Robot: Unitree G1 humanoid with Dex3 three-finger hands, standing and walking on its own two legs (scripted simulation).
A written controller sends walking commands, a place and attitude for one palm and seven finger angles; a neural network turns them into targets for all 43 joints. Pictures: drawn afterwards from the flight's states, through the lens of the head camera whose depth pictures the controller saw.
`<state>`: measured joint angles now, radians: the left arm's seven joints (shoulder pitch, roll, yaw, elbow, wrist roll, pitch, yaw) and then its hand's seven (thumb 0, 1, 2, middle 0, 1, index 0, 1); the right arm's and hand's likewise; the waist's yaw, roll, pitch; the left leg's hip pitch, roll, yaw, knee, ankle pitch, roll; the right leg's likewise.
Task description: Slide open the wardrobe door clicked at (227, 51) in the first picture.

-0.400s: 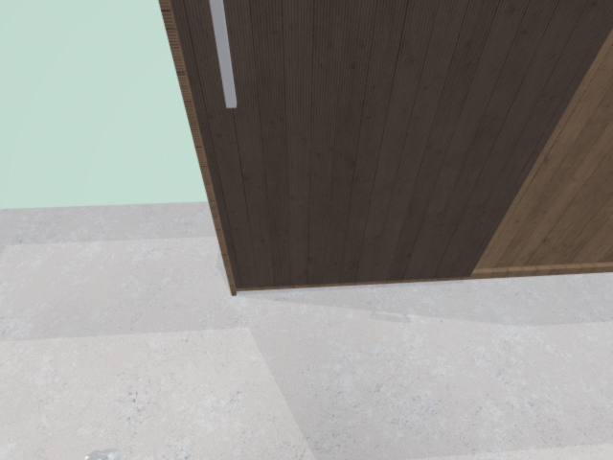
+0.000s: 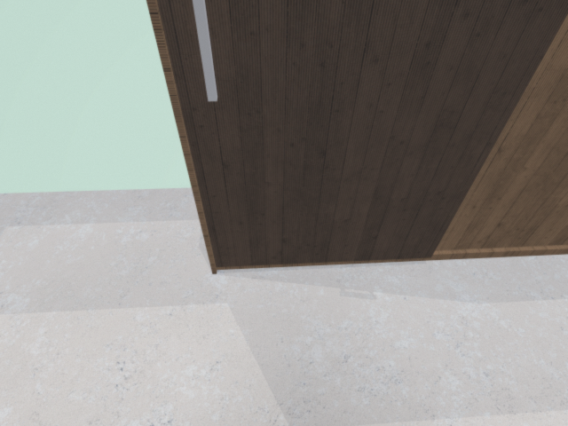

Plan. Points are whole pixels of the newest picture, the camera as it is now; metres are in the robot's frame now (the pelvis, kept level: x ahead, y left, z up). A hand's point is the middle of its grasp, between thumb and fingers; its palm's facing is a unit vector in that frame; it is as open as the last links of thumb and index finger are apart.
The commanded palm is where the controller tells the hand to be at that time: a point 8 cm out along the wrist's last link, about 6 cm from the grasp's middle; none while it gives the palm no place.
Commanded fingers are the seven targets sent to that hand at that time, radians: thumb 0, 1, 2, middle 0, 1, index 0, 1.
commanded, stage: stand and wait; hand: left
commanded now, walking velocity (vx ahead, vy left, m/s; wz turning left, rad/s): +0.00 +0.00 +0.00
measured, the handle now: (206, 43) +0.82 +0.23 +0.18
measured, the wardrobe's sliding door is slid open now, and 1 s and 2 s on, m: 0.00 0.00 0.00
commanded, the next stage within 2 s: look at it before walking up in 0.42 s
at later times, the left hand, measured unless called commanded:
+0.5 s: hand out of the picture +0.07 +0.24 -0.15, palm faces -0.03 -0.94 -0.35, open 7.4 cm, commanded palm none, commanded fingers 0.00 0.90 0.90 -0.20 -0.30 -0.20 -0.30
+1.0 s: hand out of the picture +0.08 +0.23 -0.15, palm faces -0.02 -0.94 -0.34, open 7.4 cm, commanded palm none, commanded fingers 0.00 0.90 0.90 -0.20 -0.30 -0.20 -0.30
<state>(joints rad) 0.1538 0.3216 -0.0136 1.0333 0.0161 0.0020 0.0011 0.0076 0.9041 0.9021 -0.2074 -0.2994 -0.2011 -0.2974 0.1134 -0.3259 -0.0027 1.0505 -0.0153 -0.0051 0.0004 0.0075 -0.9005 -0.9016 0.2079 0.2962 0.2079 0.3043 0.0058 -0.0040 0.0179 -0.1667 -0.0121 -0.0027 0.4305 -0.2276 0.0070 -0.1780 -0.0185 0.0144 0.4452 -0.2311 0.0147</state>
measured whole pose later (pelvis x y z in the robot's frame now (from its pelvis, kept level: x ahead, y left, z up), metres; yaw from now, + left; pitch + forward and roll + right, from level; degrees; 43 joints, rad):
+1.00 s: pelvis +0.00 -0.01 +0.00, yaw +0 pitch -2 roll +0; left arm 0.13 0.34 -0.01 1.08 0.01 -0.01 0.00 0.01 0.90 0.90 -0.21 -0.30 -0.20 -0.30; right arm 0.11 -0.34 0.00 1.11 -0.01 -0.01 0.00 0.01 -0.90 -0.90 0.21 0.30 0.21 0.30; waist 0.00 0.01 0.03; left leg -0.14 0.01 -0.01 0.36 -0.19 -0.01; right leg -0.15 0.00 0.01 0.38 -0.20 0.00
